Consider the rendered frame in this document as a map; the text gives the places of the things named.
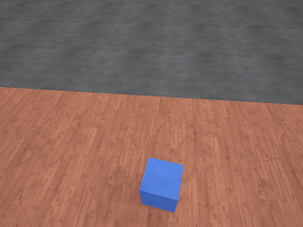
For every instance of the carton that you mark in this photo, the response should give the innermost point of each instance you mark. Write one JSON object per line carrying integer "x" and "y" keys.
{"x": 161, "y": 183}

